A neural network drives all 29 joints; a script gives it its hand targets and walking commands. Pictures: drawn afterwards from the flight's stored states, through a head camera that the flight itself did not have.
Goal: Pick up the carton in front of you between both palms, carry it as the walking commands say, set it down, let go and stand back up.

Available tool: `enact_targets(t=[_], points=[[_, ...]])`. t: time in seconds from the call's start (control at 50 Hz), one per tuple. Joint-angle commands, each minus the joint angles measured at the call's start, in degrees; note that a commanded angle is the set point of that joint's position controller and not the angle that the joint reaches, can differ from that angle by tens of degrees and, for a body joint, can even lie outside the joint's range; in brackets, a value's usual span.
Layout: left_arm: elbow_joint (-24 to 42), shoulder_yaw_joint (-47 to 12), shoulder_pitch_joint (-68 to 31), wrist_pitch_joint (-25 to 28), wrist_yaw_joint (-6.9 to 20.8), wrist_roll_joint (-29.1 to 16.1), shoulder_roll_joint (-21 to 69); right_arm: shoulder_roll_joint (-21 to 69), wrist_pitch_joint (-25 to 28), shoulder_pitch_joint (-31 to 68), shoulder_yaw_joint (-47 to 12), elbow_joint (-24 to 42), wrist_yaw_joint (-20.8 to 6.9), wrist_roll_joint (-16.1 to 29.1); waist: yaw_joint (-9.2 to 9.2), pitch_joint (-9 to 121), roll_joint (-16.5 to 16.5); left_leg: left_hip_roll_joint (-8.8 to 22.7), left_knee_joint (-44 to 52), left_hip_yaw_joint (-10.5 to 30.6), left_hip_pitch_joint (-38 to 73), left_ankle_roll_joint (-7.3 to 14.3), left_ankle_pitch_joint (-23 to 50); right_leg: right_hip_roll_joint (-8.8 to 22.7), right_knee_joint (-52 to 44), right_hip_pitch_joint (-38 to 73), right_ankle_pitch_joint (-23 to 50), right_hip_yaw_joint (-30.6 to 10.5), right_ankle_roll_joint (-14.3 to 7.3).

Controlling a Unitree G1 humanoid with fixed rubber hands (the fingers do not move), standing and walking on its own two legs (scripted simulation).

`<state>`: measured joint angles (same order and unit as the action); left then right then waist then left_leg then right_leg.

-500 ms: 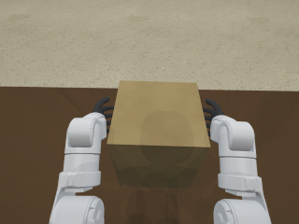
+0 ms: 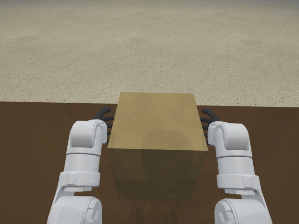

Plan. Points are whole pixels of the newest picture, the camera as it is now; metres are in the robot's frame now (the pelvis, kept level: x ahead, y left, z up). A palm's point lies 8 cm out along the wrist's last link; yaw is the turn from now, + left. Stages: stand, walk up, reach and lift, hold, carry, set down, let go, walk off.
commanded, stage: carry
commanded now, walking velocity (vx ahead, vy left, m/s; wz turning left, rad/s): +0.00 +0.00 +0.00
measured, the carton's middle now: (155, 147) +0.35 +0.00 +0.05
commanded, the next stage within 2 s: none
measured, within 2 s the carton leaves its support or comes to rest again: neither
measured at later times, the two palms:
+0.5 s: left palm (102, 132) +0.33 +0.14 +0.12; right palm (216, 133) +0.34 -0.16 +0.12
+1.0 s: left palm (103, 132) +0.33 +0.14 +0.13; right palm (218, 134) +0.33 -0.16 +0.13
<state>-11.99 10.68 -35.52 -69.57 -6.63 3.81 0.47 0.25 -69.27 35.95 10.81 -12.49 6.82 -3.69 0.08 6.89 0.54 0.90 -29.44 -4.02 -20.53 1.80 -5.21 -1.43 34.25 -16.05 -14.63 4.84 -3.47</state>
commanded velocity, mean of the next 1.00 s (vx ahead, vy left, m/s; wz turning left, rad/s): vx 0.00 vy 0.00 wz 0.00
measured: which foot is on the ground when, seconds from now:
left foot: down 0.00-1.00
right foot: down 0.00-1.00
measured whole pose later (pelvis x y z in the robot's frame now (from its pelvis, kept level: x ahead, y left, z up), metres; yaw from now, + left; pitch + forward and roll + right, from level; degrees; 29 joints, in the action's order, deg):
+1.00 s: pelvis -0.01 -0.01 +0.00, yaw +0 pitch +2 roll +0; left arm -11.6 10.9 -36.8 -70.2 -6.6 3.8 0.2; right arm 0.1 -70.0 37.2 11.0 -11.9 6.9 -3.9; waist -0.2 5.0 0.3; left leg 2.0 -29.7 -4.3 -21.6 0.8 -4.3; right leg -1.6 35.4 -17.7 -14.3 6.0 -4.5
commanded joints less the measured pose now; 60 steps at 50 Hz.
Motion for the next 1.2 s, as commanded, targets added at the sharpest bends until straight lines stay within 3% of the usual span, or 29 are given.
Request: enact_targets(t=[0.0, 0.44, 1.18], points=[[5.5, -31.9, -41.6, 2.0, 13.6, -23.5, 62.3, 63.6, 1.6, 41.4, -32.3, 5.5, -13.7, 24.2, -0.04, 16.1, -0.6, 7.5, 2.8, 7.1, 9.0, 2.0, 4.9, 9.5, -7.2, 1.1, 8.6, -8.4, -1.5], [7.7, -32.1, -43.4, 1.3, 13.3, -24.9, 63.4, 64.4, 1.0, 42.5, -32.1, 7.5, -13.1, 24.7, -0.21, 19.4, -0.5, 7.5, 0.8, 6.2, 9.5, 2.0, 10.9, 9.5, -4.4, 3.2, 17.2, -7.9, -1.4], [7.5, -32.1, -43.3, 1.2, 13.7, -24.7, 63.3, 64.3, 0.9, 42.6, -32.4, 7.3, -13.3, 24.6, -0.35, 18.7, -0.6, 7.8, 1.4, 5.7, 9.1, 1.5, 8.5, 9.9, -5.2, 2.8, 15.3, -7.6, -1.3]])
